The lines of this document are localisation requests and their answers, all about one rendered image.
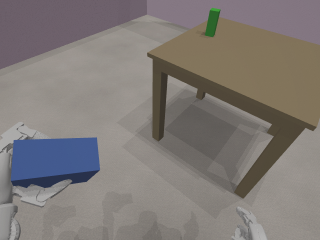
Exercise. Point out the robot left forearm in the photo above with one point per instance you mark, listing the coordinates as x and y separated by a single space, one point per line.
10 228

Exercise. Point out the table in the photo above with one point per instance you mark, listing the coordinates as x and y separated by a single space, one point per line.
266 74

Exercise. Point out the sponge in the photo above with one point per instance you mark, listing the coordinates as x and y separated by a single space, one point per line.
46 162

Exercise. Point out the robot right hand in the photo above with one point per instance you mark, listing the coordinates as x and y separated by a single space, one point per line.
255 231

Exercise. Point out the robot left hand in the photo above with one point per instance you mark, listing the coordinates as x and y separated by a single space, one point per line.
34 195

